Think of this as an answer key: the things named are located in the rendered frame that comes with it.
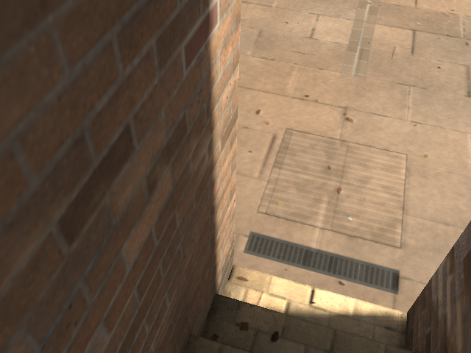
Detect stairs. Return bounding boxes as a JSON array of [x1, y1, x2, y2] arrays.
[[183, 265, 416, 353]]

